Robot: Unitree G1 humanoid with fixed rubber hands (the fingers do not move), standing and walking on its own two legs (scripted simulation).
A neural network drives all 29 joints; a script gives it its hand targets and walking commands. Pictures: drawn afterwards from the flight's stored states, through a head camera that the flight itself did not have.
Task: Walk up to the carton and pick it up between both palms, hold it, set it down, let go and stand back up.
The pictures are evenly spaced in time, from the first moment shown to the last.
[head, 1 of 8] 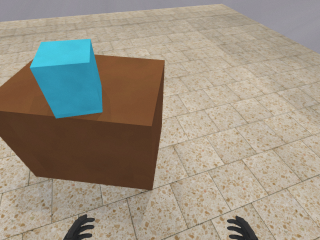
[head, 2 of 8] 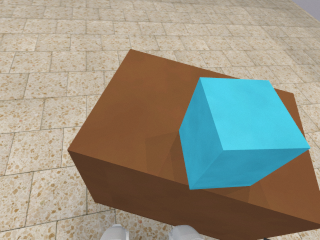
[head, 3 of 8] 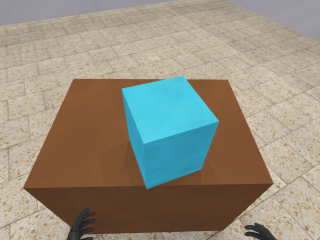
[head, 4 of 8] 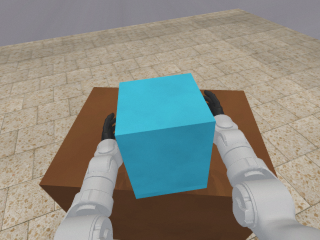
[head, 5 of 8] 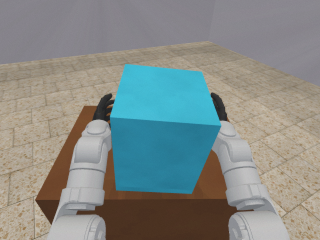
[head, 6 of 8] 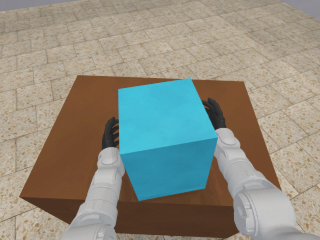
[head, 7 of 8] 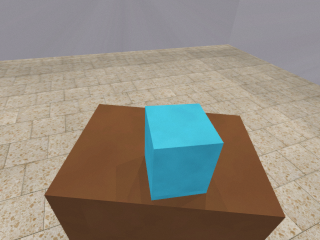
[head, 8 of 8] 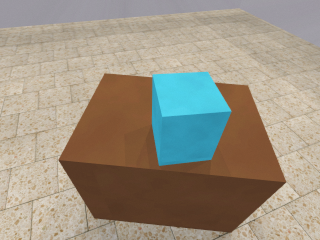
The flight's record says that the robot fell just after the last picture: no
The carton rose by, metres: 0.18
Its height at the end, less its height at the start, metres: +0.00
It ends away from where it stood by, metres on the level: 0.02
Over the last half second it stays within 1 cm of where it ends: yes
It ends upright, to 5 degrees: yes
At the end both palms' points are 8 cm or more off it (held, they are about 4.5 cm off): yes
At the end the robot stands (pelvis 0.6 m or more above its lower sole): yes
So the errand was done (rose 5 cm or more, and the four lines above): yes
